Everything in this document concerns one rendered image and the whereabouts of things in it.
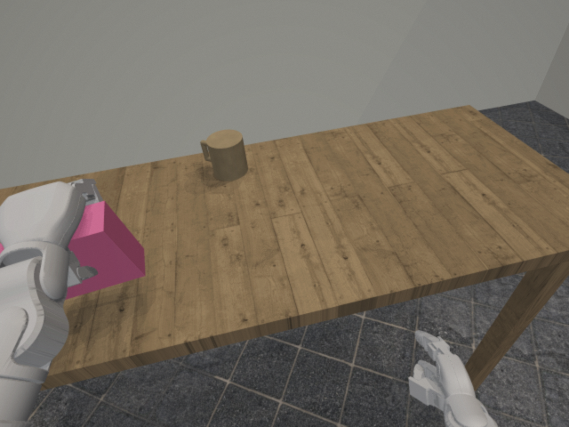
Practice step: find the robot right forearm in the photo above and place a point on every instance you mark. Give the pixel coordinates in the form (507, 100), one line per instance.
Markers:
(462, 410)

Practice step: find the robot left forearm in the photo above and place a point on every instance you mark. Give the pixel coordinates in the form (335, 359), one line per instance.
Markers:
(33, 324)

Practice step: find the robot right hand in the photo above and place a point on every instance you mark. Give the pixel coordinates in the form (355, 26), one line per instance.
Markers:
(432, 385)

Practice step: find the sponge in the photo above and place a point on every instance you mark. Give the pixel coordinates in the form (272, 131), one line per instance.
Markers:
(102, 241)

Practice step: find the table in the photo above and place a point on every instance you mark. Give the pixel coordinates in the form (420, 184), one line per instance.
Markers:
(323, 225)

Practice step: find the robot left hand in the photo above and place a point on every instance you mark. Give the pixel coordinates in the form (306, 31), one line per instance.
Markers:
(50, 213)

